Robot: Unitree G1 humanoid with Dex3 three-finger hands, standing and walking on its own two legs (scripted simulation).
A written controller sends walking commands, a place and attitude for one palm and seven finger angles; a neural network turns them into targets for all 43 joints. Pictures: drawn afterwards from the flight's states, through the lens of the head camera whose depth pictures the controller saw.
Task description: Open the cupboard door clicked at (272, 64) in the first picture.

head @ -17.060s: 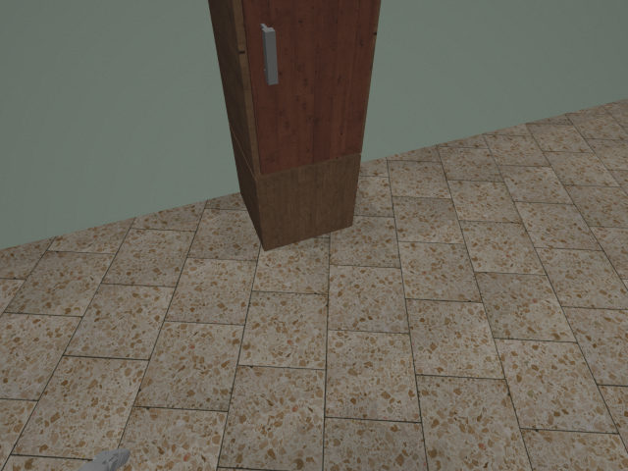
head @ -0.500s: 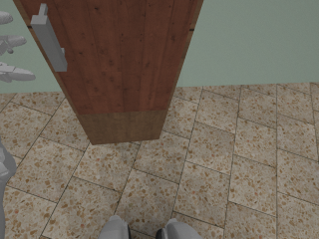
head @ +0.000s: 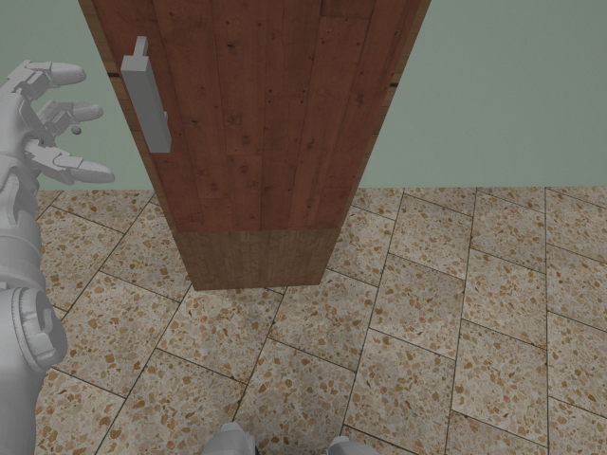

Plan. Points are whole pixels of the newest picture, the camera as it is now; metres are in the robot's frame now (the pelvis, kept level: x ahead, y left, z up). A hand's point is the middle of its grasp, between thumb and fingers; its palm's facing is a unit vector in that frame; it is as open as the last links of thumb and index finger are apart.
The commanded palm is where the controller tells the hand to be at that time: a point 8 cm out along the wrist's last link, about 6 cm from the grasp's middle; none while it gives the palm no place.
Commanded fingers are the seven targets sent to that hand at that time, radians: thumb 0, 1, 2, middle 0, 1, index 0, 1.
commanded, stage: move the hooked fingers beside the handle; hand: left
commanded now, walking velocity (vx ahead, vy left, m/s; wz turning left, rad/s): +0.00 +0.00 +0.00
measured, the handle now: (151, 97) +0.56 +0.18 +0.11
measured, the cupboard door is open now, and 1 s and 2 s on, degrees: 0 0 0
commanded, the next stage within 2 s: slide the fingers in behind the handle in 0.28 s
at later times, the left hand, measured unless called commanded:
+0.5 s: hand (91, 125) +0.49 +0.23 +0.12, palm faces +0.05 -1.00 +0.00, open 14.0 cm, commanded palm +0.47 +0.28 +0.11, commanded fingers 0.00 -0.50 0.30 -0.30 -1.20 -0.30 -1.20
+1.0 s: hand (116, 125) +0.49 +0.21 +0.12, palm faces +0.05 -1.00 +0.01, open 13.9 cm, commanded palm +0.47 +0.25 +0.11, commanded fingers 0.00 -0.50 0.30 -0.30 -1.20 -0.30 -1.20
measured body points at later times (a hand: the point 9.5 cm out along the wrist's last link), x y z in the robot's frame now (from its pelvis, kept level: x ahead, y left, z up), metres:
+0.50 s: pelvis -0.02 -0.01 -0.01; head +0.09 +0.02 +0.43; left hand +0.48 +0.29 +0.13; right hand -0.04 -0.29 -0.10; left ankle +0.02 +0.07 -0.69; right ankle -0.03 -0.13 -0.69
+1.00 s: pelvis -0.01 -0.02 +0.00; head +0.10 +0.00 +0.44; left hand +0.49 +0.26 +0.12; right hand +0.00 -0.29 -0.11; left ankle +0.02 +0.07 -0.69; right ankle -0.03 -0.13 -0.69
